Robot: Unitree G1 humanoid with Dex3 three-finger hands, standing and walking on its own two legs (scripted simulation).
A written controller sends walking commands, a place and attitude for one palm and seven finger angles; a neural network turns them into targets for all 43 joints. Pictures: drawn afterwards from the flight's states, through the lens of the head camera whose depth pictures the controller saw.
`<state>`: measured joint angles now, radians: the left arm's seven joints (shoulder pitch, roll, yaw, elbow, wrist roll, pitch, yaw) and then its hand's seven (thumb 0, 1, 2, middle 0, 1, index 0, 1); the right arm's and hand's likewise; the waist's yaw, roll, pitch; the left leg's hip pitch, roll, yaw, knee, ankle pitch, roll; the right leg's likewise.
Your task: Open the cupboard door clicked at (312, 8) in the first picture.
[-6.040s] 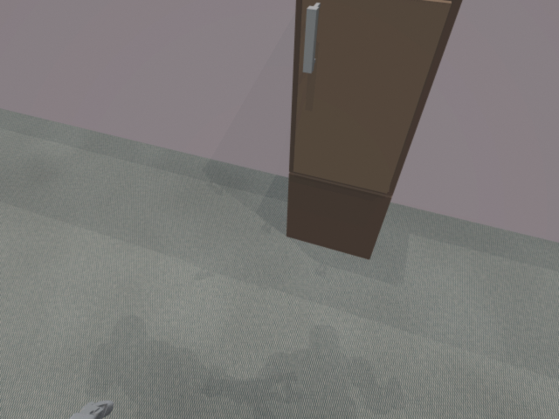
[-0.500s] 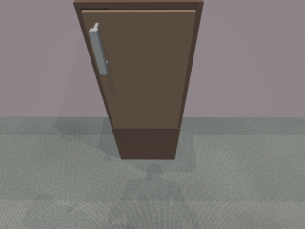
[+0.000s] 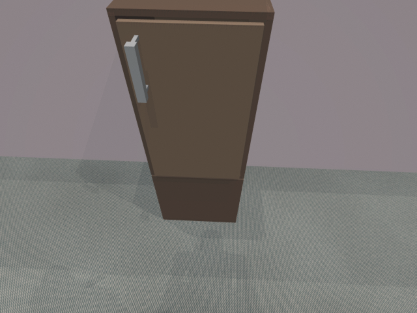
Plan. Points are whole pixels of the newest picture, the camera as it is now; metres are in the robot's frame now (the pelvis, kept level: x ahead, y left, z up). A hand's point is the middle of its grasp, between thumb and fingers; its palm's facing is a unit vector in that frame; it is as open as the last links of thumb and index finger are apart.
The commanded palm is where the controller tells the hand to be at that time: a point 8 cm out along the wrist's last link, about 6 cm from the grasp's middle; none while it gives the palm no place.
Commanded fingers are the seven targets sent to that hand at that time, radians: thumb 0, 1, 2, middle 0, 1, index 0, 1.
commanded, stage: look again from close up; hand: left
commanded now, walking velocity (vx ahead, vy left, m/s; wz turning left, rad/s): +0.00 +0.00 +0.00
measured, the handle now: (139, 70) +0.64 +0.21 +0.14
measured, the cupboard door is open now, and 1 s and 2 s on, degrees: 0 0 0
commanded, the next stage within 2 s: shuffle to correct the standing spot in 0.50 s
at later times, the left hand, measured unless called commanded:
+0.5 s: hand out of the picture +0.02 +0.22 -0.18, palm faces +0.00 -0.98 -0.21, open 7.3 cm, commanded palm none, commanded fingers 0.00 0.90 0.90 -0.20 -0.30 -0.20 -0.30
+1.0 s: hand out of the picture -0.02 +0.19 -0.19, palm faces +0.07 -0.98 -0.17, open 7.3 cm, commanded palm none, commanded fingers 0.00 0.90 0.90 -0.20 -0.30 -0.20 -0.30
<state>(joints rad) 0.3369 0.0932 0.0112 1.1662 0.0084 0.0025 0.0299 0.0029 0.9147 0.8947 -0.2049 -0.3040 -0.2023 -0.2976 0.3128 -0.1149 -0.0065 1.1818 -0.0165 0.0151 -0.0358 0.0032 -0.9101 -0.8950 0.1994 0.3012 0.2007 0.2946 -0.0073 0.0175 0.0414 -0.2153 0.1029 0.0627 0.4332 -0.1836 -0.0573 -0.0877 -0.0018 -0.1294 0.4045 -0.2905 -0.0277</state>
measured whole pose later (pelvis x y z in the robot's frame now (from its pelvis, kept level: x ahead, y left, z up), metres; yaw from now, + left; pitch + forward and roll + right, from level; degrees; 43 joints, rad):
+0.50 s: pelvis +0.00 +0.04 -0.01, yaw -2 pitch +0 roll +0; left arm 0.29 0.17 0.01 1.06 0.02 -0.01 0.04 0.00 0.91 0.90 -0.20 -0.30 -0.20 -0.30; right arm 0.29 -0.16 0.00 1.06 -0.02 -0.01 -0.03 0.02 -0.94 -0.89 0.20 0.30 0.20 0.29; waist -0.01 0.00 0.00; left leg -0.27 0.02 0.10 0.54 -0.28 0.03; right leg -0.18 -0.07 -0.08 0.52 -0.34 0.04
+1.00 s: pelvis +0.06 +0.03 -0.02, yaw +0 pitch +1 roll -1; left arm 0.44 0.14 0.03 1.10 0.04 -0.05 0.03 0.00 0.91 0.89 -0.20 -0.30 -0.20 -0.30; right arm 0.31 -0.15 -0.02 1.08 -0.02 0.00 0.00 0.01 -0.91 -0.89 0.20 0.30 0.20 0.29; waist 0.03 -0.01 0.01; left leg -0.37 0.03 0.11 0.78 -0.47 0.04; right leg -0.12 -0.05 -0.12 0.55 -0.44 0.02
